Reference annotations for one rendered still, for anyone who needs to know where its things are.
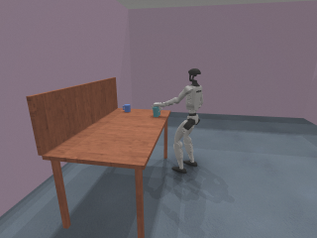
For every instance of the humanoid robot torso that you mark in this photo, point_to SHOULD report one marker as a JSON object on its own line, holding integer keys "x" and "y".
{"x": 192, "y": 101}

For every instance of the robot right thigh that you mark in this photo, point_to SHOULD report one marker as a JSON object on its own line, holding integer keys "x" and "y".
{"x": 186, "y": 138}

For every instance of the table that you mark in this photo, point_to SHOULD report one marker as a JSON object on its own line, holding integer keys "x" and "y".
{"x": 82, "y": 124}

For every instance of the robot right upper arm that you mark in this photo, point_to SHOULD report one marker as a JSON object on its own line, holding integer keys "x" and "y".
{"x": 201, "y": 97}

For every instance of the robot left upper arm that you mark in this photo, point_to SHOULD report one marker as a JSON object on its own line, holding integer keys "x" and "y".
{"x": 186, "y": 90}

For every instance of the left robot hand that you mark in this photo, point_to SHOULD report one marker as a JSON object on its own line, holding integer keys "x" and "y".
{"x": 157, "y": 104}

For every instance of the left robot forearm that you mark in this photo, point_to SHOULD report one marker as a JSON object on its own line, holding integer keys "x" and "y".
{"x": 168, "y": 103}

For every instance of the sponge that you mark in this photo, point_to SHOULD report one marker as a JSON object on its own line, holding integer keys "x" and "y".
{"x": 156, "y": 111}

